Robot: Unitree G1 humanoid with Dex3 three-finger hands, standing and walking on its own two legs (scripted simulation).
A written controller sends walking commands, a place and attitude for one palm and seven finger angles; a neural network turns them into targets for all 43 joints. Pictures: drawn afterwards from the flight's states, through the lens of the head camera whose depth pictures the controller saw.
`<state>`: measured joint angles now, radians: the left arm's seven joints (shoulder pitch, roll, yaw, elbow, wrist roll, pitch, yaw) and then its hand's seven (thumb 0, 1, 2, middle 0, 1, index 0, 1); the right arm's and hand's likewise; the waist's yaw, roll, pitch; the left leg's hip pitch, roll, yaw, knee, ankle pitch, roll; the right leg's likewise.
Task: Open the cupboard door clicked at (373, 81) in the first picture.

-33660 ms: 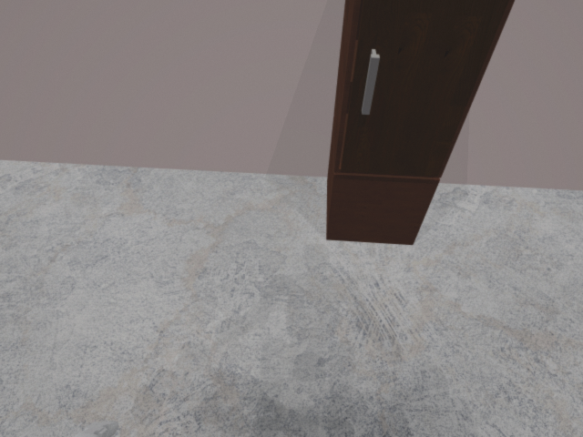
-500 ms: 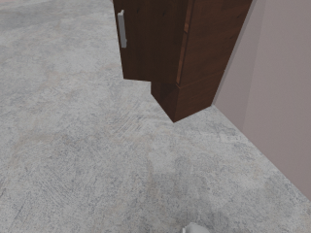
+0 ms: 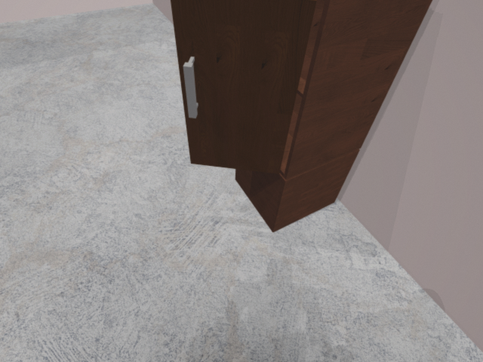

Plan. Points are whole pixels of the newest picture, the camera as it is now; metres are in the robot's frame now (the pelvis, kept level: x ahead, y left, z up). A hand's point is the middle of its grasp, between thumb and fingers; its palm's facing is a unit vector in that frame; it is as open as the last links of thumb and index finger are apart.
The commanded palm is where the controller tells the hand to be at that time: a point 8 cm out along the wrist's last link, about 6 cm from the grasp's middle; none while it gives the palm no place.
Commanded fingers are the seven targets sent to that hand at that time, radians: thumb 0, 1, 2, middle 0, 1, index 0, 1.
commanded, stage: take the last steps up to it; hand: left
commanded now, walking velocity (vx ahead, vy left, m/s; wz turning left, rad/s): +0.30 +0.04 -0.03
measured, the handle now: (192, 88) +0.80 +0.21 +0.00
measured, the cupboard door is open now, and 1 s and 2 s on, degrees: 54 54 54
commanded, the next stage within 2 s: come to a stop and stand still in 0.34 s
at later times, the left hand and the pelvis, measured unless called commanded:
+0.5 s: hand (168, 294) +0.27 +0.18 -0.17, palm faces +0.01 -0.98 -0.18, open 7.4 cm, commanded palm none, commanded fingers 0.00 0.90 0.90 -0.20 -0.30 -0.20 -0.30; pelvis +0.18 +0.01 -0.01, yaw +0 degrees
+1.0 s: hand (158, 293) +0.27 +0.20 -0.16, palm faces +0.04 -0.96 -0.28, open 7.4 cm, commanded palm none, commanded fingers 0.00 0.90 0.90 -0.20 -0.30 -0.20 -0.30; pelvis +0.23 -0.01 +0.00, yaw -1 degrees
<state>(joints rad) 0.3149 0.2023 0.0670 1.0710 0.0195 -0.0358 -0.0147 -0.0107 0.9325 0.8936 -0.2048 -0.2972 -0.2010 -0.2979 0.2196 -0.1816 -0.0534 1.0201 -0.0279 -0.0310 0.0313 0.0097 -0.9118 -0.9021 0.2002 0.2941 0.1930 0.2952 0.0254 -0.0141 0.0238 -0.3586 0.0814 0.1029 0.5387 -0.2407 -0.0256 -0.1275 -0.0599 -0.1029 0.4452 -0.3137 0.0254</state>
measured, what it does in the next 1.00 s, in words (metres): walks ahead: left foot, then right foot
